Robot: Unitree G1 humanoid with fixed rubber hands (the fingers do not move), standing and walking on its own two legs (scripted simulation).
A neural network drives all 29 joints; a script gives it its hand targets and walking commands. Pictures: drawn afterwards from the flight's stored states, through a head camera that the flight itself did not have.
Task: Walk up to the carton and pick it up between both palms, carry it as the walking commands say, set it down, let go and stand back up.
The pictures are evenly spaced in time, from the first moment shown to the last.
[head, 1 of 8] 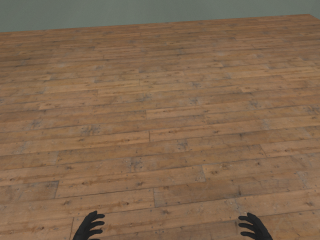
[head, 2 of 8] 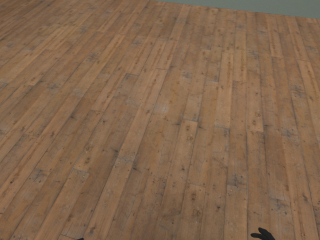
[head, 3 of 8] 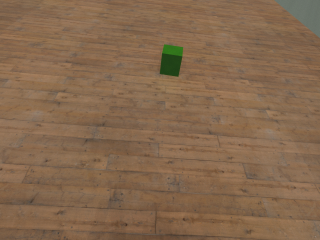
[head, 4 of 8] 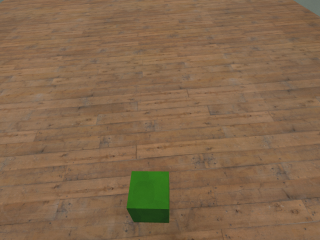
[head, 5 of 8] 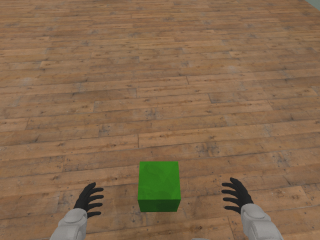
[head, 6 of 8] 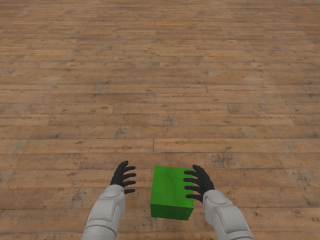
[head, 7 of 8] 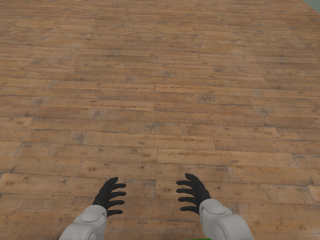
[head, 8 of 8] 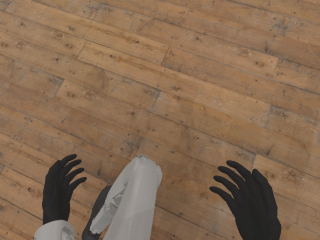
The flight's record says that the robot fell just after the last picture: yes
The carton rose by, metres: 0.17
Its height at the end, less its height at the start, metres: +0.00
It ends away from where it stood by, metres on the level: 4.37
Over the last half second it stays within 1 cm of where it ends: yes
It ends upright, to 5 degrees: yes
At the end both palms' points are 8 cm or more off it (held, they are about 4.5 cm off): yes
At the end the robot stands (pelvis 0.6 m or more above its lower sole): no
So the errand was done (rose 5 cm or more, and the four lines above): no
